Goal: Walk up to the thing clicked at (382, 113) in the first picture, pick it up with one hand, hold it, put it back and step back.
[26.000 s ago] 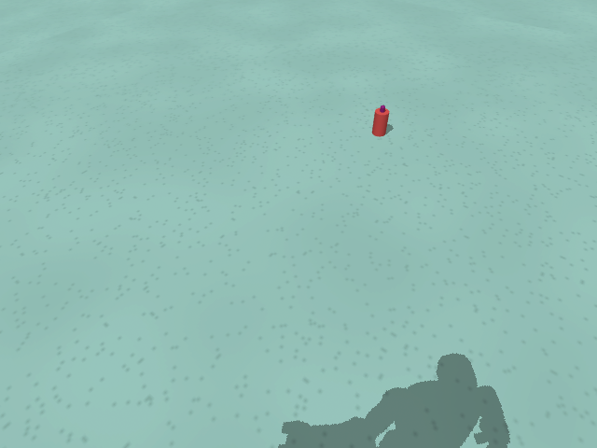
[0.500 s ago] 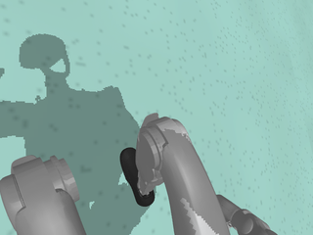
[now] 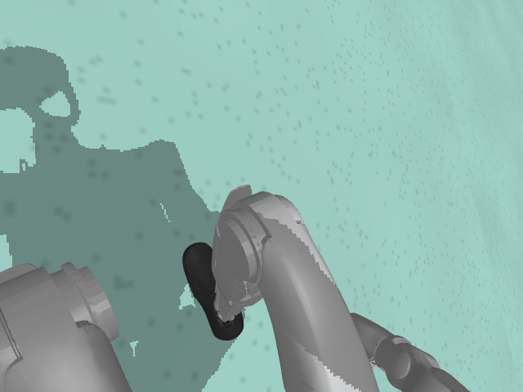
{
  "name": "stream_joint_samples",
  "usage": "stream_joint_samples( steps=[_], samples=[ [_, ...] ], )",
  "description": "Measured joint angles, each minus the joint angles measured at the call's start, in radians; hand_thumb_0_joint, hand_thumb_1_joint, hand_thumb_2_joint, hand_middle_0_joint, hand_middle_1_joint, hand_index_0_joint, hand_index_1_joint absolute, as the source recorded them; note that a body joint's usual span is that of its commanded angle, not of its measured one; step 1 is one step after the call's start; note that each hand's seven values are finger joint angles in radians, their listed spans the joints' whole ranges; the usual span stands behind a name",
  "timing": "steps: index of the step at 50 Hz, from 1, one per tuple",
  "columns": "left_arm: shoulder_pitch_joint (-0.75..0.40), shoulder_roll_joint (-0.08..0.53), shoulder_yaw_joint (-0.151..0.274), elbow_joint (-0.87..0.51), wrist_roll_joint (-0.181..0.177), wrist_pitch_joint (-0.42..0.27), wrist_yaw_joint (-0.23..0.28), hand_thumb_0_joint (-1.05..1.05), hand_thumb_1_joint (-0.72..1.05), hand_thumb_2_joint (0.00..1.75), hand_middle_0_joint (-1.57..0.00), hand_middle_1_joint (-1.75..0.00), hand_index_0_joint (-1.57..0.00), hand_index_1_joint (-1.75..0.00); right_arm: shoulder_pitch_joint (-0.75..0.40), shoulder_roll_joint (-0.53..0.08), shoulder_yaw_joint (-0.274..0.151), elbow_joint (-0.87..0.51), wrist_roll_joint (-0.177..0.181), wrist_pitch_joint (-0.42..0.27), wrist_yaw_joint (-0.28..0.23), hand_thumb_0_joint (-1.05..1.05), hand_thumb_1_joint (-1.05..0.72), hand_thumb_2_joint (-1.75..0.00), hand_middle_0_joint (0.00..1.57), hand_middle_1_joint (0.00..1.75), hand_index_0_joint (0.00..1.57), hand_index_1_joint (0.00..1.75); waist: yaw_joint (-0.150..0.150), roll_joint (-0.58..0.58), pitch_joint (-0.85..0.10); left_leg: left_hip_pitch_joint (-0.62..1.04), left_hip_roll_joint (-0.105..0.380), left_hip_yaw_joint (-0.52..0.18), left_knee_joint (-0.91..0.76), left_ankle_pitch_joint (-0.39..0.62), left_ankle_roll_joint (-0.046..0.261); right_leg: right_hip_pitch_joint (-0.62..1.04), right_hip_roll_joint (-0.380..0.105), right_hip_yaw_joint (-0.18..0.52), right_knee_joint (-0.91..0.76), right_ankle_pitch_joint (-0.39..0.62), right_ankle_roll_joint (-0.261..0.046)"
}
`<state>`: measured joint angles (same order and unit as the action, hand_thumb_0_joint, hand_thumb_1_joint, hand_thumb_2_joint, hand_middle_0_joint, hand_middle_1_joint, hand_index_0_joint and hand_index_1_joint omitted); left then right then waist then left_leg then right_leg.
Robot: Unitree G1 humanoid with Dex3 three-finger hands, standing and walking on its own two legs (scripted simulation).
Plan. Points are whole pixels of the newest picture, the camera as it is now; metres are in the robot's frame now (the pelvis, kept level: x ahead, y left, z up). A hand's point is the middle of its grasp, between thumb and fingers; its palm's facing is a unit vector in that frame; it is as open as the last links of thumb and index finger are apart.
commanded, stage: loosen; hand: left
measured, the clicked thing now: out of the picture +0.50 +0.26 -0.21
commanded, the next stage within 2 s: open in 0.10 s
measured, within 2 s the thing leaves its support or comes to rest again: rests again in 0.92 s
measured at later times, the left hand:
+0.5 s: hand out of the picture +0.51 +0.27 -0.16, palm faces +0.39 -0.92 +0.01, open 12.5 cm
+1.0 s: hand out of the picture +0.51 +0.33 -0.12, palm faces +0.43 -0.90 -0.02, open 17.0 cm
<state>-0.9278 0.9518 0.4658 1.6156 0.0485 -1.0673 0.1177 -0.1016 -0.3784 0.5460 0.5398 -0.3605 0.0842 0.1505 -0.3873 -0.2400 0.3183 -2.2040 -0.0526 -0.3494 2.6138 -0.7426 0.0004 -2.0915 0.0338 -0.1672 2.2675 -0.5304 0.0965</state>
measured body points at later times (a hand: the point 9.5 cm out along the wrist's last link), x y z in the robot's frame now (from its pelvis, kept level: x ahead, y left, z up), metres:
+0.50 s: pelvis +0.00 +0.00 +0.00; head +0.26 +0.18 +0.32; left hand +0.48 +0.31 -0.16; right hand +0.10 -0.26 -0.03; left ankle +0.07 +0.11 -0.27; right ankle +0.17 -0.15 -0.27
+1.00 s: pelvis +0.00 +0.00 +0.01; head +0.25 +0.18 +0.33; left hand +0.48 +0.37 -0.12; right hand +0.11 -0.26 -0.03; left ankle +0.07 +0.11 -0.27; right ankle +0.17 -0.15 -0.27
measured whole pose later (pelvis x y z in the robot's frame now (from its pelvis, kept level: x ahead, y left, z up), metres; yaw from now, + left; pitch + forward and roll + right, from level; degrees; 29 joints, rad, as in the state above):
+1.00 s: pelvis +0.00 +0.00 +0.01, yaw +0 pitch +19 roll -20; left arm -0.93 0.99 0.54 1.41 0.05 -0.95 0.01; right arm -0.04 -0.37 0.49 0.54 -0.32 0.13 0.13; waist -0.35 -0.21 0.27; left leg -2.21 -0.05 -0.33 2.58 -0.73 0.01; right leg -2.10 0.01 -0.16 2.25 -0.53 0.08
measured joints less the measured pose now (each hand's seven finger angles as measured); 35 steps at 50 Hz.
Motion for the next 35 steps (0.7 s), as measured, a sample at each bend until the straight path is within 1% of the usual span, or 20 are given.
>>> stream_joint_samples(
  steps=[5, 13, 17, 22, 26, 35],
  samples=[
    [-0.002, 0.01, -0.003, 0.012, 0.003, -0.003, 0.003, -0.02, -0.38, 0.91, -0.66, -0.9, -0.94, -1.08, -0.004, 0.001, 0.005, -0.004, -0.003, 0.004, -0.002, 0.0, -0.91, -0.9, 0.2, 0.3, 0.21, 0.3, -0.003, -0.003, -0.003, 0.0, 0.001, -0.002, -0.001, 0.002, 0.002, 0.003, 0.001, -0.003, -0.005, 0.003, -0.002],
    [-0.005, 0.017, -0.008, 0.02, 0.008, -0.014, 0.007, -0.02, -0.32, 0.74, -0.68, -0.8, -0.95, -0.93, -0.004, -0.001, 0.012, -0.005, -0.007, 0.006, 0.001, 0.0, -0.91, -0.9, 0.2, 0.3, 0.21, 0.3, -0.003, -0.003, 0.0, 0.003, 0.0, -0.008, -0.005, 0.003, 0.001, 0.009, -0.002, -0.01, -0.012, 0.003, -0.011],
    [-0.011, 0.018, -0.008, 0.017, 0.004, -0.023, 0.004, -0.01, -0.3, 0.63, -0.69, -0.73, -0.86, -0.81, -0.005, -0.001, 0.012, 0.0, -0.007, 0.007, 0.001, 0.0, -0.91, -0.9, 0.2, 0.3, 0.21, 0.3, -0.005, -0.002, 0.0, 0.003, 0.0, -0.008, -0.006, 0.003, 0.001, 0.009, -0.003, -0.009, -0.013, 0.003, -0.005],
    [-0.023, 0.023, -0.01, 0.023, 0.004, -0.019, 0.001, -0.01, -0.32, 0.5, -0.64, -0.61, -0.71, -0.65, -0.005, 0.001, 0.009, 0.001, -0.004, 0.01, -0.001, 0.0, -0.91, -0.9, 0.2, 0.3, 0.21, 0.3, -0.01, -0.001, -0.005, 0.001, 0.002, -0.007, -0.008, 0.002, 0.002, 0.007, -0.003, -0.009, -0.014, 0.003, -0.001],
    [-0.025, 0.025, -0.008, 0.022, 0.005, -0.015, 0.0, -0.01, -0.34, 0.41, -0.58, -0.52, -0.6, -0.54, -0.005, 0.002, 0.007, -0.002, -0.002, 0.012, -0.002, 0.0, -0.91, -0.9, 0.2, 0.3, 0.21, 0.3, -0.013, 0.0, -0.007, -0.001, 0.004, -0.005, -0.01, 0.003, 0.004, 0.005, -0.003, -0.008, -0.016, 0.005, 0.001],
    [-0.02, 0.02, -0.007, 0.021, 0.008, -0.015, -0.002, -0.01, -0.39, 0.27, -0.41, -0.33, -0.4, -0.34, 0.002, 0.005, 0.006, -0.008, 0.001, 0.018, -0.001, 0.0, -0.91, -0.9, 0.2, 0.3, 0.21, 0.3, -0.01, 0.0, -0.014, -0.003, 0.005, -0.003, -0.015, 0.004, 0.006, 0.005, -0.004, -0.009, -0.021, 0.004, -0.009]
  ],
)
